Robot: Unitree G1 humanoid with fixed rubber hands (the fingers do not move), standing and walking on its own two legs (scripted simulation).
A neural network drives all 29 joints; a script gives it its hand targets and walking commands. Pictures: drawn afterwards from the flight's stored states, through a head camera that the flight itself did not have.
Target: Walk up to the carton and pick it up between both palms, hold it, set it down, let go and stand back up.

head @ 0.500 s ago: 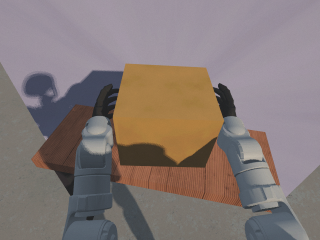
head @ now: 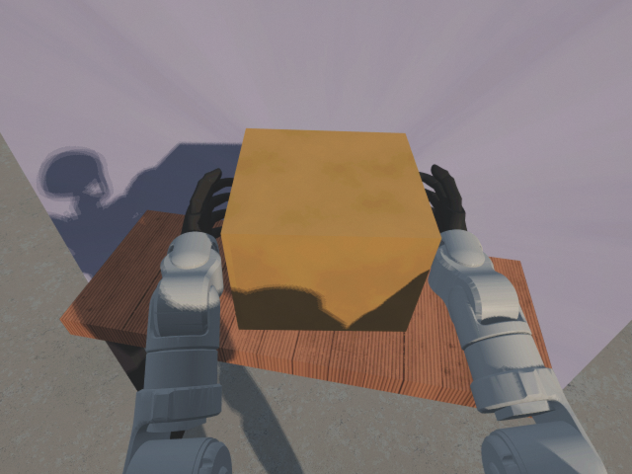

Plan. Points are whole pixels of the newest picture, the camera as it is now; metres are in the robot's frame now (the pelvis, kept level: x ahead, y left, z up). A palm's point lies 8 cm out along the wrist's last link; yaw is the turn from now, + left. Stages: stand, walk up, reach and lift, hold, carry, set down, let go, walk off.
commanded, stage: hold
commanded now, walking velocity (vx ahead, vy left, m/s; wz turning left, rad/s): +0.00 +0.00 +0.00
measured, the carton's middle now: (324, 228) +0.36 +0.00 +0.16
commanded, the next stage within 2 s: none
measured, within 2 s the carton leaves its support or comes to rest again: neither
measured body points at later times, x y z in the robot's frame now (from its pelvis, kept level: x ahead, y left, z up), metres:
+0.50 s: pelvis -0.01 +0.00 +0.00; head -0.04 +0.02 +0.45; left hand +0.36 +0.15 +0.16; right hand +0.36 -0.15 +0.16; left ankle +0.03 +0.13 -0.75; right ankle +0.01 -0.13 -0.75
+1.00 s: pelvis +0.00 +0.00 +0.00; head -0.04 +0.02 +0.45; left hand +0.36 +0.15 +0.16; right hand +0.36 -0.15 +0.16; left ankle +0.03 +0.13 -0.75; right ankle +0.01 -0.13 -0.75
